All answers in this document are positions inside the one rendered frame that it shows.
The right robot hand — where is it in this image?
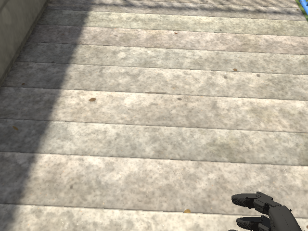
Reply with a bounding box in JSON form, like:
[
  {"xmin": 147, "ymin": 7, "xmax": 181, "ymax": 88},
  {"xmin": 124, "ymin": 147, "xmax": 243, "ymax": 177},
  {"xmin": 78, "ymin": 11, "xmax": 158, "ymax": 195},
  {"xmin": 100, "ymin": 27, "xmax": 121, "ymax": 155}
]
[{"xmin": 228, "ymin": 192, "xmax": 305, "ymax": 231}]

